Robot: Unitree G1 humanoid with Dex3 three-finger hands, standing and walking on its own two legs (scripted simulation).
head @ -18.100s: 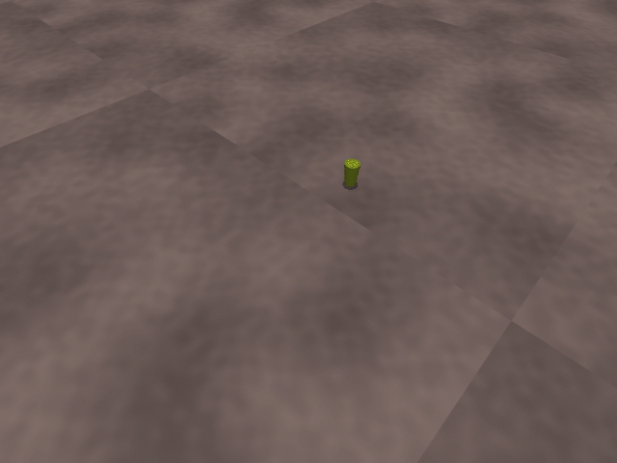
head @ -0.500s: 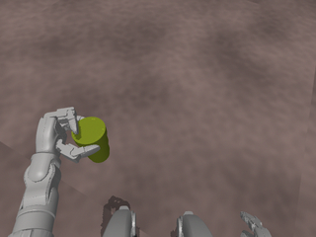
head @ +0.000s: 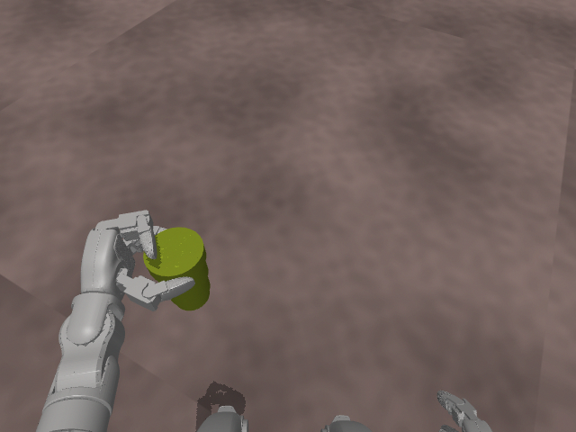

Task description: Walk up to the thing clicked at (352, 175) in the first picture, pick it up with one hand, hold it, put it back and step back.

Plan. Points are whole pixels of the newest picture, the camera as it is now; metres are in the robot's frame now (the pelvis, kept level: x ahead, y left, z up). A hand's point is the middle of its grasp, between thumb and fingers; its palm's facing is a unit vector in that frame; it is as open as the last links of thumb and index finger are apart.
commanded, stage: lift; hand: left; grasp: from the side
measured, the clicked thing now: (183, 274) +0.34 +0.15 -0.01
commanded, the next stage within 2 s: hold in 0.22 s
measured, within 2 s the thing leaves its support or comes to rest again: neither
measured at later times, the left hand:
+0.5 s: hand (156, 246) +0.34 +0.17 +0.07, palm faces +0.05 -1.00 -0.01, open 7.1 cm
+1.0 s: hand (156, 242) +0.34 +0.17 +0.09, palm faces +0.06 -1.00 -0.01, open 7.2 cm
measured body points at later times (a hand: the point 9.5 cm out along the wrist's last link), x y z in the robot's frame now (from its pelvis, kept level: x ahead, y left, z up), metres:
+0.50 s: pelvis +0.01 +0.00 +0.02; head +0.06 +0.00 +0.46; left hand +0.33 +0.22 +0.07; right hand +0.13 -0.25 -0.09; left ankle +0.04 +0.11 -0.68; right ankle +0.01 -0.12 -0.68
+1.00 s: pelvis +0.01 +0.00 +0.03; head +0.05 +0.00 +0.47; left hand +0.33 +0.22 +0.09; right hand +0.14 -0.25 -0.08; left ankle +0.04 +0.11 -0.68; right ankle +0.01 -0.12 -0.68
